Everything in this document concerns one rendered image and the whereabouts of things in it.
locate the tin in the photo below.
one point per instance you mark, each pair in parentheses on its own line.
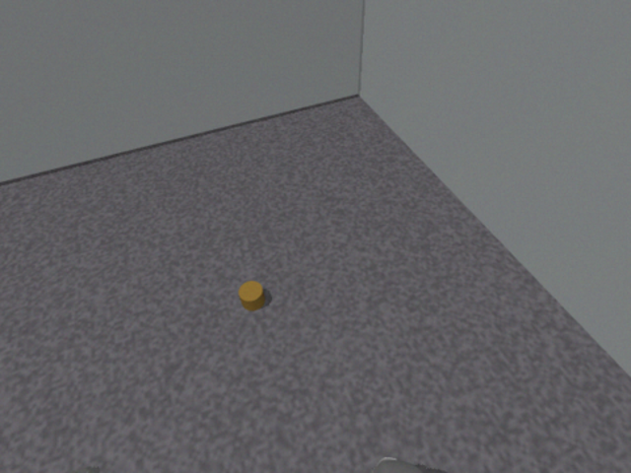
(251,295)

